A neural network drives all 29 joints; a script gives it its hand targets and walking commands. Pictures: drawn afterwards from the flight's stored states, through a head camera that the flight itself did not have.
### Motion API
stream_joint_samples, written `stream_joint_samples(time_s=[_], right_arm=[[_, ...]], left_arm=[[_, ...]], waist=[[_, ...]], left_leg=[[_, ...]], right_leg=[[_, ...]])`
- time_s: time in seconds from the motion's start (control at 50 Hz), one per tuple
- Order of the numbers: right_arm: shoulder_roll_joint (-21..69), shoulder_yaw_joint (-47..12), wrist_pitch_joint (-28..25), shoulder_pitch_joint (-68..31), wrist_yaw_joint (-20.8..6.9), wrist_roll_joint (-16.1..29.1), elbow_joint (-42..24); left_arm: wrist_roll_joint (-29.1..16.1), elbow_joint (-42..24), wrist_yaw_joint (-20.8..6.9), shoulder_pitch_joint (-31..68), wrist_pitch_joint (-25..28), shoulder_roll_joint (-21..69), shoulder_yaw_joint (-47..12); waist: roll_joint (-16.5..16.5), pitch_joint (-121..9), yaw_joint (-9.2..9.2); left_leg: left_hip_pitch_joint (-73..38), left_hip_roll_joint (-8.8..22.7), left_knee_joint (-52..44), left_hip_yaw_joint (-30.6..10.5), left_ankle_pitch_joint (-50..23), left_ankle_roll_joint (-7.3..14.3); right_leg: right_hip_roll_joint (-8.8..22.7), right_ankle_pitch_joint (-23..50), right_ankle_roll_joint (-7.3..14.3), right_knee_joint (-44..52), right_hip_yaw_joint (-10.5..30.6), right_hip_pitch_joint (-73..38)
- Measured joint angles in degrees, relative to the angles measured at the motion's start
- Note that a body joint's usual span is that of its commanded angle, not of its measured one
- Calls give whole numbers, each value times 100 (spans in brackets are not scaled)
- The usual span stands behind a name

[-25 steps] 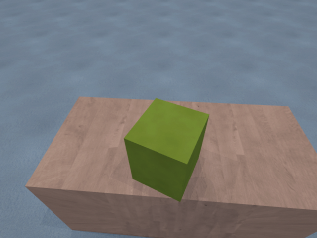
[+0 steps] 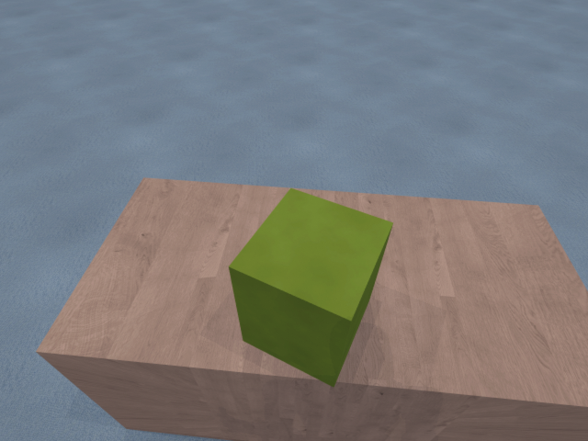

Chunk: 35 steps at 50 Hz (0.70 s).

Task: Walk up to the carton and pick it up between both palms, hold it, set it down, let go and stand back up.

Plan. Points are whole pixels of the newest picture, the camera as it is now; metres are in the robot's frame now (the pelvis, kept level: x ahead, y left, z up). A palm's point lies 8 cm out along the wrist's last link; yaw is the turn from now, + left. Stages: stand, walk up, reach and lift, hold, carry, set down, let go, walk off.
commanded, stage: stand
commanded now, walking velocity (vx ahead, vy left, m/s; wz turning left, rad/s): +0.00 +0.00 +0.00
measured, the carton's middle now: (312, 286) +0.42 -0.02 -0.09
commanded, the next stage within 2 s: none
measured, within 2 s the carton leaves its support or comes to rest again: neither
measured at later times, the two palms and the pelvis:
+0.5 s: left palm out of the picture +0.05 +0.26 -0.10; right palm out of the picture +0.06 -0.25 -0.12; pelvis +0.00 +0.00 +0.00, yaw +1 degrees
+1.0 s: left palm out of the picture +0.05 +0.26 -0.11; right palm out of the picture +0.06 -0.25 -0.12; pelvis +0.00 +0.00 +0.00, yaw +1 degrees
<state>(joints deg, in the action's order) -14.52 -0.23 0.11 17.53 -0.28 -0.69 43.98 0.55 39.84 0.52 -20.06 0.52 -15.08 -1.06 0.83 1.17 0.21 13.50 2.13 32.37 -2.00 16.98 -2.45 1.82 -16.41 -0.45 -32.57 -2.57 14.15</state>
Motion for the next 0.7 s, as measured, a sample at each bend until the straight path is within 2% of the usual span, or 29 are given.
stream_joint_samples(time_s=[0.7], right_arm=[[-31,15,6,85,88,-10,127]], left_arm=[[-15,278,-25,-27,-19,43,61]], waist=[[69,54,11]], left_leg=[[-60,5,-124,-77,-72,-22]], right_leg=[[-7,60,13,157,-79,-107]])
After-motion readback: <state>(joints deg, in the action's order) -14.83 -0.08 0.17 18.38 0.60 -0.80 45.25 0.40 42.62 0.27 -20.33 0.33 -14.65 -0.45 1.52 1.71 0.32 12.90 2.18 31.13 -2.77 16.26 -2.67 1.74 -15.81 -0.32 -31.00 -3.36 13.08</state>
